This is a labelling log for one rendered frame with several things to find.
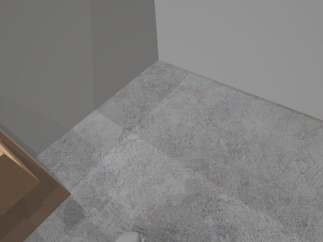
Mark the drawer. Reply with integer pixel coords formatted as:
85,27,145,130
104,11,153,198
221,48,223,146
0,141,40,217

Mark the left robot thigh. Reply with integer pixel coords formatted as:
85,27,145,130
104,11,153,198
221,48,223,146
115,232,145,242

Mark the cabinet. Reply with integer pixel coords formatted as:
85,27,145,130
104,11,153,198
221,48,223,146
0,128,71,242

